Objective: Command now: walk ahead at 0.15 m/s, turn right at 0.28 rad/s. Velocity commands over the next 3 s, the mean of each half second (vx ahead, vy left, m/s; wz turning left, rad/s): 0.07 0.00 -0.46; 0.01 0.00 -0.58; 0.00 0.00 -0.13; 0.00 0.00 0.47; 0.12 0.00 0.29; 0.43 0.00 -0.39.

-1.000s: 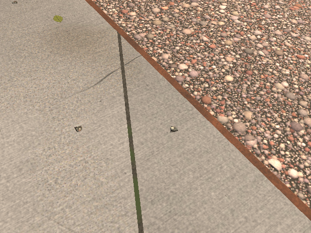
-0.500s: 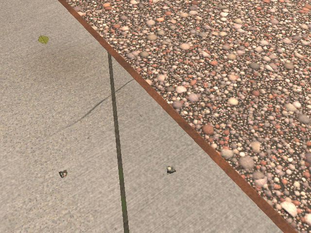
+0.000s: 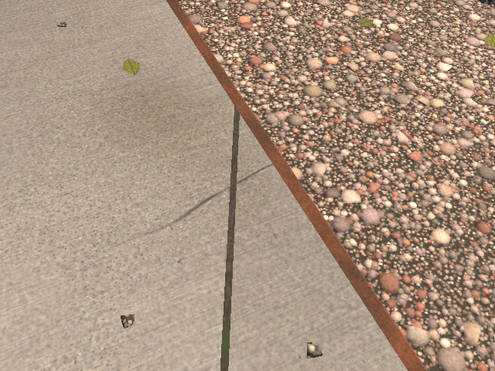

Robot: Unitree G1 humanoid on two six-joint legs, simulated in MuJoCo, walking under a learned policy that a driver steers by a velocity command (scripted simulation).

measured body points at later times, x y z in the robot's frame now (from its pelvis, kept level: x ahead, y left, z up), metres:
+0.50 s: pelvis +0.03 -0.04 +0.02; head +0.05 -0.08 +0.46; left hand +0.19 +0.22 -0.09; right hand +0.11 -0.35 -0.12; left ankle +0.09 +0.11 -0.65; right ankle +0.03 -0.12 -0.72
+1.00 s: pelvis +0.06 -0.01 +0.02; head +0.11 -0.01 +0.46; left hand +0.35 +0.16 -0.09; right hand +0.01 -0.32 -0.09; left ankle +0.13 +0.09 -0.72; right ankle -0.02 -0.11 -0.65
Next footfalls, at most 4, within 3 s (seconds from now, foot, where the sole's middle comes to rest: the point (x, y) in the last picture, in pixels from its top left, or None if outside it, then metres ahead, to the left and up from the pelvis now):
0.36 right None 0.07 -0.13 -0.76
0.86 left None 0.16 0.07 -0.76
1.26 right None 0.00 -0.15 -0.76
1.68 left None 0.11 0.05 -0.76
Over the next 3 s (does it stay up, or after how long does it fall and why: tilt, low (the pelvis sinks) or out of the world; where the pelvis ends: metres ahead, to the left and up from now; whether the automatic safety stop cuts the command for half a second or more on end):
stays up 0.31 -0.07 0.01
